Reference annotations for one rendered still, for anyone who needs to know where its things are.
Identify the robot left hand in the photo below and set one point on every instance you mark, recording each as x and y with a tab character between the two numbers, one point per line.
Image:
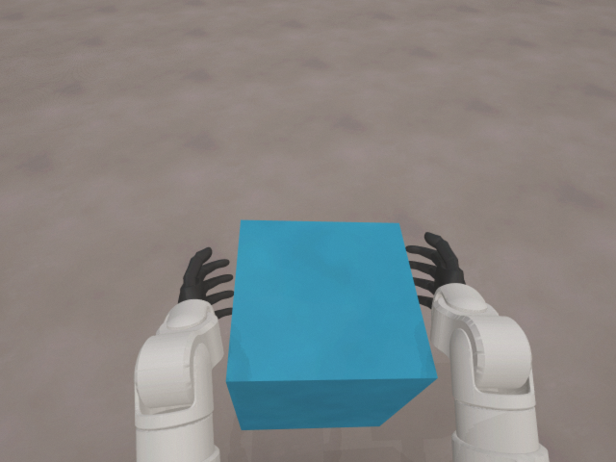
195	288

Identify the robot right hand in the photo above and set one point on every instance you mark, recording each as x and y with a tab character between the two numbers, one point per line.
445	272

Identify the carton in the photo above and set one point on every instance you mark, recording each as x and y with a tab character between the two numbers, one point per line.
327	329

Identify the robot right forearm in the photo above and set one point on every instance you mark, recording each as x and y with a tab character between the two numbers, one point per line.
491	379

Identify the robot left forearm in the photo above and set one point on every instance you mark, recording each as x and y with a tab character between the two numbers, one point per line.
174	388

